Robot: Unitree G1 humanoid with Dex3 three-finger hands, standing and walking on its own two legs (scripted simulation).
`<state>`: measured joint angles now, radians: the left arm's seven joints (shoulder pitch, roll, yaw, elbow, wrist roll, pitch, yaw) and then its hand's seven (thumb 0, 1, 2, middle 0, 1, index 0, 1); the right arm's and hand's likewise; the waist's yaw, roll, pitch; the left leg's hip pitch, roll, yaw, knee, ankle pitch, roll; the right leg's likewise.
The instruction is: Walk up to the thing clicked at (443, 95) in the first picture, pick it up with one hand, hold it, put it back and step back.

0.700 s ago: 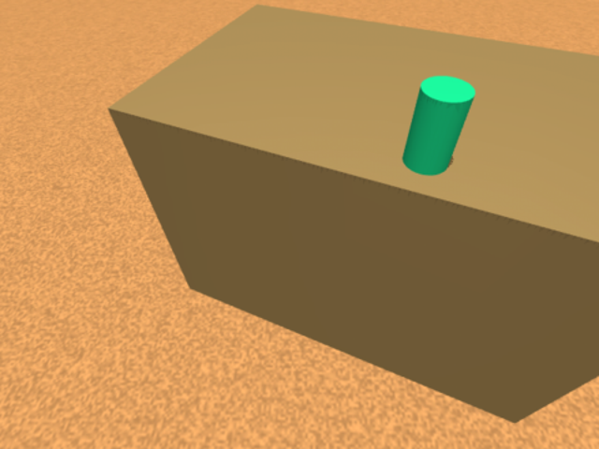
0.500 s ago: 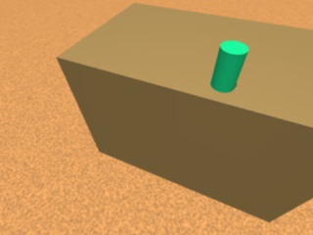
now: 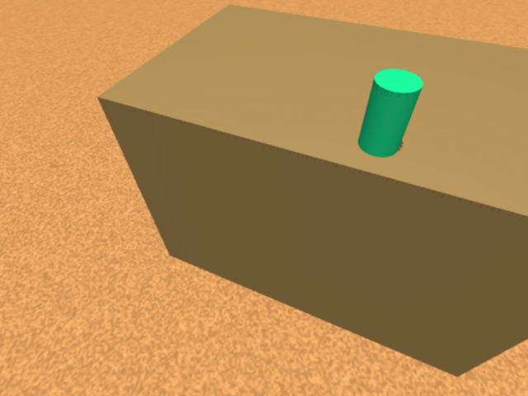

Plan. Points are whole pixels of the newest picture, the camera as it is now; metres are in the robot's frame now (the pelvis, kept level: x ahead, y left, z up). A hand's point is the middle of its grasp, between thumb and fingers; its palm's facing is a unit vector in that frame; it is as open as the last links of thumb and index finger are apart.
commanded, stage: stand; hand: left
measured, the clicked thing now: (387, 115) +0.61 -0.20 +0.09
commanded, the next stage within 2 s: walk up in 0.42 s
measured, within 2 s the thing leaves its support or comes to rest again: neither
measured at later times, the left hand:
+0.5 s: hand out of the picture +0.08 +0.25 -0.16, palm faces -0.07 -0.94 -0.34, open 7.4 cm
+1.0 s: hand (220, 394) +0.16 +0.11 -0.17, palm faces -0.27 -0.91 -0.31, open 7.4 cm
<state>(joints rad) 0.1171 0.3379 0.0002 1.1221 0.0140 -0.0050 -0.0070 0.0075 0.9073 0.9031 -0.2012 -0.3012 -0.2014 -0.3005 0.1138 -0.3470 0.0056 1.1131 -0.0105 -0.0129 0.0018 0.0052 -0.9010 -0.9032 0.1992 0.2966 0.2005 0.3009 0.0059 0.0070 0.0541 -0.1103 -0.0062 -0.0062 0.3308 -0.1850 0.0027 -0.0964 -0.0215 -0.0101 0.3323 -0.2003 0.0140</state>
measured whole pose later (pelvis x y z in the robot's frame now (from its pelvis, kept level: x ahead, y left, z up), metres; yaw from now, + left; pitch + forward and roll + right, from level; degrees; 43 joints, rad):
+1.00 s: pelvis +0.05 -0.14 -0.03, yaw -15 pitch -2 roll +0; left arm 0.31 0.40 0.07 0.77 0.05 0.06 -0.10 0.01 0.90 0.90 -0.20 -0.30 -0.20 -0.30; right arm 0.32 -0.42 -0.06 0.89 -0.02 -0.09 -0.03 0.01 -0.90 -0.90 0.20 0.30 0.20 0.30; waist 0.05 -0.03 0.09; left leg -0.35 0.03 0.09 0.71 -0.39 0.03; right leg -0.31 0.03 0.03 0.69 -0.34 -0.03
